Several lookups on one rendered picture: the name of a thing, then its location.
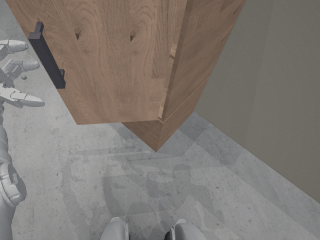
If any robot right shin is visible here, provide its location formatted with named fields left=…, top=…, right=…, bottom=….
left=174, top=219, right=186, bottom=226

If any handle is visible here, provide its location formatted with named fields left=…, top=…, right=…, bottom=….
left=28, top=22, right=66, bottom=89

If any cupboard door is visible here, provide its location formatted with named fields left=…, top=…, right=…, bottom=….
left=5, top=0, right=180, bottom=125

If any robot left forearm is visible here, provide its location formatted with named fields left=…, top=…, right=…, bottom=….
left=0, top=103, right=13, bottom=165

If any left robot upper arm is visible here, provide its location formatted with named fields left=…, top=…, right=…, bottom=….
left=0, top=162, right=27, bottom=240

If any right robot thigh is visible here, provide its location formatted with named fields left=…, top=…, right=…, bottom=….
left=169, top=223, right=207, bottom=240

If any left robot hand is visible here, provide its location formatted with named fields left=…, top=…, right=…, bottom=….
left=0, top=39, right=45, bottom=109

